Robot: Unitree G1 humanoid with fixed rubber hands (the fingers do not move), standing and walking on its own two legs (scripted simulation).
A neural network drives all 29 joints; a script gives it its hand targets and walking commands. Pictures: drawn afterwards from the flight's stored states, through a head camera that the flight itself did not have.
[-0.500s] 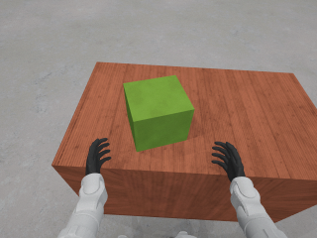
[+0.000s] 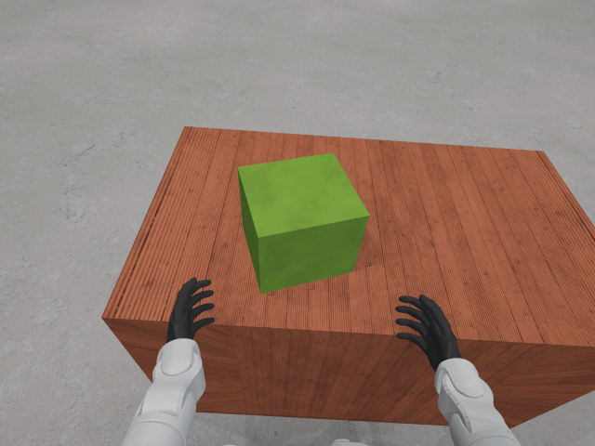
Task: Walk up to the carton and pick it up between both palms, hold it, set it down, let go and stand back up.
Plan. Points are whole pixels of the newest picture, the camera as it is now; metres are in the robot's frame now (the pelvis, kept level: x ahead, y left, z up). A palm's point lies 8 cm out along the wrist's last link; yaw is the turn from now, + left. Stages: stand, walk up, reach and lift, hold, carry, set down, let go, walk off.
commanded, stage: set down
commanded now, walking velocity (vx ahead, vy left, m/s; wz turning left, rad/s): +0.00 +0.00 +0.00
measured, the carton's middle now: (297, 222) +0.51 +0.01 -0.05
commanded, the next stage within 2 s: let go in 1.56 s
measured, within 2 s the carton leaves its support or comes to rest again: neither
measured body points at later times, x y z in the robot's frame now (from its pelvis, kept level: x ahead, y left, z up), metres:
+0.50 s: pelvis +0.02 +0.00 +0.01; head +0.05 +0.02 +0.46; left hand +0.28 +0.18 -0.05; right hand +0.27 -0.20 -0.04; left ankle +0.06 +0.14 -0.72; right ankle +0.09 -0.09 -0.72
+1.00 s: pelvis +0.05 +0.01 +0.01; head +0.08 +0.02 +0.46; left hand +0.27 +0.20 -0.06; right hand +0.26 -0.20 -0.05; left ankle +0.06 +0.14 -0.72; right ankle +0.09 -0.09 -0.72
